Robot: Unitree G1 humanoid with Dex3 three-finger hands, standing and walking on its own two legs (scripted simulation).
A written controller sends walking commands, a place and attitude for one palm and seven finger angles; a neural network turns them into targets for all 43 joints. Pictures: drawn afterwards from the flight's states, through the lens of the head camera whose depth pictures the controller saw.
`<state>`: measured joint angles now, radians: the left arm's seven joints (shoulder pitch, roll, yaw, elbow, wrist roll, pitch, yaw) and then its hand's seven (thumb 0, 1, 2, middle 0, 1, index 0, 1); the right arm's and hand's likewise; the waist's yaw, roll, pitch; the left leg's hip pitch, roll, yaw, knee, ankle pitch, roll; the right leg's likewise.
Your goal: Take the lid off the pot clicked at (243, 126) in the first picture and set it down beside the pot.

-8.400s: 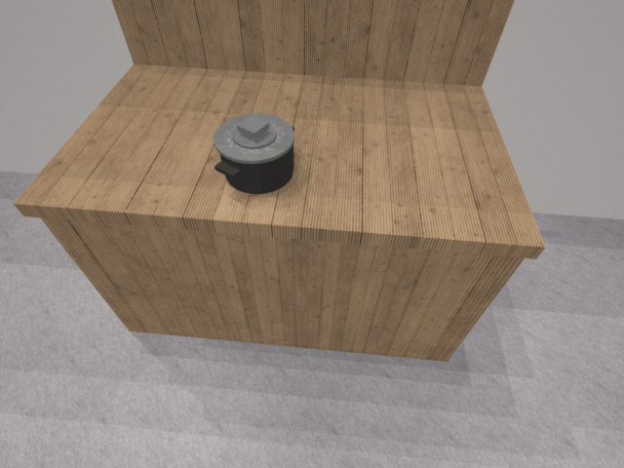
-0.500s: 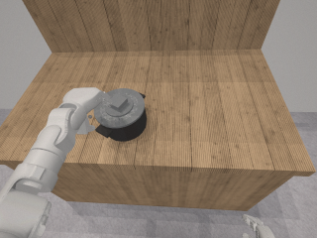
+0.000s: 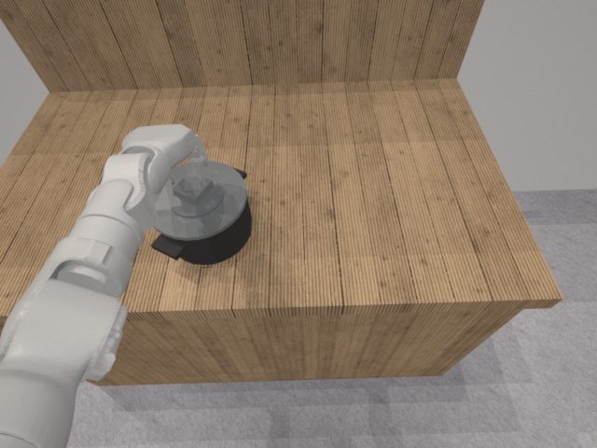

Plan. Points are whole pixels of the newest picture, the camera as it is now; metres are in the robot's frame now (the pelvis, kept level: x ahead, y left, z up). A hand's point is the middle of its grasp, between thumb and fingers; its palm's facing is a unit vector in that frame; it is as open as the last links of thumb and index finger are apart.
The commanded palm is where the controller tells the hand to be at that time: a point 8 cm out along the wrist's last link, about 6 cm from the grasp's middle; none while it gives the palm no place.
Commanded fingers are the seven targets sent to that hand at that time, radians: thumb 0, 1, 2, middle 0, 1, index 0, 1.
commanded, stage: move the open hand above the knob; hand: left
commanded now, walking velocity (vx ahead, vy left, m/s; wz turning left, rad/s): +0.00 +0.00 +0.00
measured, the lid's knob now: (193, 188) +0.52 +0.16 +0.02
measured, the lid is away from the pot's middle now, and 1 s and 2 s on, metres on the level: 0.00 0.00 0.00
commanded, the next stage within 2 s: lower the open fingers around the knob in 0.84 s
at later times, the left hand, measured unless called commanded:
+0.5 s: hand (168, 174) +0.48 +0.17 +0.09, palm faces -0.38 -0.03 -0.92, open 10.2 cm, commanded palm +0.49 +0.17 +0.15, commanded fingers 0.00 -0.26 1.30 -0.81 -0.08 -0.81 -0.08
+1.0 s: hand (178, 174) +0.48 +0.16 +0.09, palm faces -0.36 -0.03 -0.93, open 10.2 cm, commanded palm +0.49 +0.16 +0.14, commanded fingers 0.00 -0.26 1.30 -0.81 -0.08 -0.81 -0.08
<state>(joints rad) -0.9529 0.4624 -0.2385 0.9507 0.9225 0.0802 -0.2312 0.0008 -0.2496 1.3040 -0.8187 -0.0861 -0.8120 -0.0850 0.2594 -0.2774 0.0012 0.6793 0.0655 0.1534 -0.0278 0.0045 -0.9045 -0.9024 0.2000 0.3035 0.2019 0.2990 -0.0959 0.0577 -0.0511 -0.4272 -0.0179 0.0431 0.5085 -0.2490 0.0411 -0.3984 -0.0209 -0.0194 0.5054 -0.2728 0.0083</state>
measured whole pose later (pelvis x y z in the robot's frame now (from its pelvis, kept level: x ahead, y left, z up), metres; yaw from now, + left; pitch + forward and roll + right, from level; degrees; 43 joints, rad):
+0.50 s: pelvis +0.01 +0.00 +0.00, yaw -1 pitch +11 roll -1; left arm -0.98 0.50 -0.20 1.02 0.94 0.07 -0.25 0.00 -0.25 1.30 -0.82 -0.09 -0.81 -0.08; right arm 0.31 -0.28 -0.01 0.70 0.06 0.13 -0.04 0.00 -0.90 -0.90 0.20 0.30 0.20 0.30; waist -0.12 0.05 -0.07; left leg -0.45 0.00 0.06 0.50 -0.25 0.04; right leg -0.42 0.00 0.00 0.48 -0.26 0.01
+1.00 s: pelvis +0.00 +0.00 +0.00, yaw -1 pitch +11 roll +0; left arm -1.02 0.44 -0.23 1.06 0.94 0.11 -0.22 0.00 -0.25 1.30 -0.82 -0.09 -0.81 -0.08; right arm 0.27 -0.26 0.01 0.69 0.06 0.13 -0.04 0.00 -0.90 -0.90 0.20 0.30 0.20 0.30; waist -0.11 0.06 -0.08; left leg -0.45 -0.01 0.06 0.52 -0.25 0.04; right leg -0.43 -0.01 0.00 0.51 -0.26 0.01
